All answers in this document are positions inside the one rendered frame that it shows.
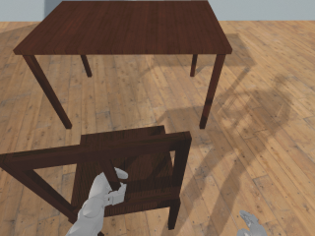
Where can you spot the robot right hand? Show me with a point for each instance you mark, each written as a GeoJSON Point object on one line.
{"type": "Point", "coordinates": [255, 229]}

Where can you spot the left robot forearm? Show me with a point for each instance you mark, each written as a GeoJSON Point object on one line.
{"type": "Point", "coordinates": [90, 218]}

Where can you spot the table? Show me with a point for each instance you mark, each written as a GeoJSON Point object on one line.
{"type": "Point", "coordinates": [127, 27]}

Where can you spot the robot left hand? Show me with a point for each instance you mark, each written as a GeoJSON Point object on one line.
{"type": "Point", "coordinates": [100, 189]}

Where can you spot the chair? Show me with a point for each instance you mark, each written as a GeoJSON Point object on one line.
{"type": "Point", "coordinates": [143, 153]}

